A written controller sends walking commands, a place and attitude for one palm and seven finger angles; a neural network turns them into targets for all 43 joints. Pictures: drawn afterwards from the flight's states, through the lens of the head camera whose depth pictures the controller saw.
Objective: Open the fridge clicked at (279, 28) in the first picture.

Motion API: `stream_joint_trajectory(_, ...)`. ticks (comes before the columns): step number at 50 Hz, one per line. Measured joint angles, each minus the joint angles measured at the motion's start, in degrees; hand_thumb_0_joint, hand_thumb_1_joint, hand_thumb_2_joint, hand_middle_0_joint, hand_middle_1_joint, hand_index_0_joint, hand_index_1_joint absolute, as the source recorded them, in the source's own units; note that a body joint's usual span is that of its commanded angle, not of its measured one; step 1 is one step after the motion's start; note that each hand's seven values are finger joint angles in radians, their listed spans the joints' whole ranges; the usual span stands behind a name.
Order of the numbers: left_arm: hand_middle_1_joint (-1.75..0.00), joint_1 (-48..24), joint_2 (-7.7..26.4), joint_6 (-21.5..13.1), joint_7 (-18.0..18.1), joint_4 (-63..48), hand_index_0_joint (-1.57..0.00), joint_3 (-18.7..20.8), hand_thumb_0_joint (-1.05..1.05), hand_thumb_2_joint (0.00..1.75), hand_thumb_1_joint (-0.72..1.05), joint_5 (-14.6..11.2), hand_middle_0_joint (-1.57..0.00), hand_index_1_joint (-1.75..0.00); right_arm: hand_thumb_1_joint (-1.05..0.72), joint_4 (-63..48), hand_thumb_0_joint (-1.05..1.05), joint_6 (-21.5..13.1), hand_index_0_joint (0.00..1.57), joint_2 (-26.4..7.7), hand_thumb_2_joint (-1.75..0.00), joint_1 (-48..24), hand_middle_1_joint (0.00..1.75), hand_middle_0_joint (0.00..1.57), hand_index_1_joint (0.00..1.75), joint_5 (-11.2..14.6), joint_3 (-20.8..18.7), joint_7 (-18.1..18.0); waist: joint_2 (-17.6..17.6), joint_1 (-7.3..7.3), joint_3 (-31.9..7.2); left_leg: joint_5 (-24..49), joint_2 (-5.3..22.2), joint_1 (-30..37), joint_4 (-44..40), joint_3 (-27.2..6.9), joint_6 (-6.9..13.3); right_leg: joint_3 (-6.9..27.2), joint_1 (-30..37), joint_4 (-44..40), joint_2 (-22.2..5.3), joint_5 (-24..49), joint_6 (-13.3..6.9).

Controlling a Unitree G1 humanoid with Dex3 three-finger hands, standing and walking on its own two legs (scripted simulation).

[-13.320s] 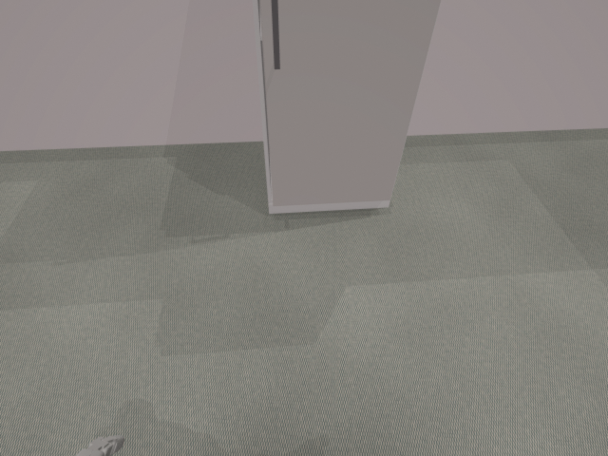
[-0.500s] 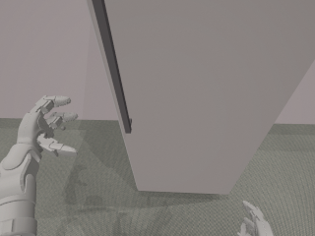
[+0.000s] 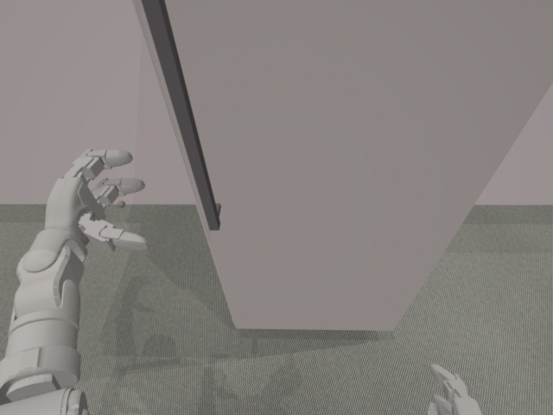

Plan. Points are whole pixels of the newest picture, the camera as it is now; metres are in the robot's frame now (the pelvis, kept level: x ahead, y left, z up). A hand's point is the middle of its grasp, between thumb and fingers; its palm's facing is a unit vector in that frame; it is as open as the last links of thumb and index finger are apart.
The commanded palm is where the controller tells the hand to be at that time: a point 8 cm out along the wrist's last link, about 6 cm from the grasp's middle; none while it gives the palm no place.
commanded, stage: move the hooked fingers beside the handle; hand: left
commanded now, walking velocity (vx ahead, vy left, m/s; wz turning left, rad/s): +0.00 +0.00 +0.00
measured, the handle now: (188, 112) +0.46 +0.15 +0.21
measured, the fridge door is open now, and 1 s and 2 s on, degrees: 0 0 0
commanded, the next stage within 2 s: none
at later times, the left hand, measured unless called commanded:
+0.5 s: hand (146, 180) +0.42 +0.22 +0.12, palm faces +0.05 -1.00 +0.00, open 14.0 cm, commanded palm +0.38 +0.27 +0.13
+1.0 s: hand (147, 179) +0.41 +0.21 +0.13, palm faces +0.03 -1.00 +0.01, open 14.0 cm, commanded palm +0.38 +0.26 +0.12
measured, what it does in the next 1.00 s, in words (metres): stands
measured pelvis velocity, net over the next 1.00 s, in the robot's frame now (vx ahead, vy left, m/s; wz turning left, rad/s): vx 0.00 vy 0.01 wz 0.00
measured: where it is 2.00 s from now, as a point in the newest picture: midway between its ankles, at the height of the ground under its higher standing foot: outside the picture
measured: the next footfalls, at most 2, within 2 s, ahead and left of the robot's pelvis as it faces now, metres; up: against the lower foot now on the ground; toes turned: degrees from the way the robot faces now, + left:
none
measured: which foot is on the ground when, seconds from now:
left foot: down 0.00-1.00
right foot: down 0.00-1.00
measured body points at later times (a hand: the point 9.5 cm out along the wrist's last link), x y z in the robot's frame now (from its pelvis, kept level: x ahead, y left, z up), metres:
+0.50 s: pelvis +0.00 +0.01 +0.00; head +0.04 +0.00 +0.45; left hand +0.41 +0.27 +0.13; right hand +0.10 -0.26 -0.11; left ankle -0.01 +0.12 -0.73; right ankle +0.01 -0.10 -0.73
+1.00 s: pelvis +0.00 +0.01 +0.00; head +0.03 +0.00 +0.45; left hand +0.40 +0.27 +0.13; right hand +0.12 -0.24 -0.11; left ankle -0.01 +0.12 -0.73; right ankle +0.01 -0.10 -0.73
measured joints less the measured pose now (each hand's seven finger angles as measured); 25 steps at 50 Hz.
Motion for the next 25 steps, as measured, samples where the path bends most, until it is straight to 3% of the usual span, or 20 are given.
stream_joint_trajectory(10,-1.2,-6.93,1.26,-1.71,0.63,7.79,-0.3,-0.57,-0.01,0.3,-0.5,1.14,-0.3,-1.2,-0.9,1.04,0.02,1.05,0.2,0.26,-0.9,0.56,0.3,0.2,0.3,-0.21,0.35,0.15,-0.54,-1.16,-0.03,-0.21,-0.03,-2.07,1.1,-0.13,0.14,-0.08,-1.87,0.74,-0.09,-0.04,0.08)
stream_joint_trajectory(25,-1.2,-11.2,0.42,-4.71,3.09,12.66,-0.3,-1.04,-0.01,0.3,-0.5,2.95,-0.3,-1.2,-0.9,0.94,0.01,2.68,0.2,-0.06,-0.9,2.94,0.3,0.2,0.3,-0.79,-0.56,1.4,-0.71,-2.33,-0.58,-0.95,-0.05,-4.22,2.23,0.49,0.58,0.62,-4.11,1.49,-0.15,-0.24,0.47)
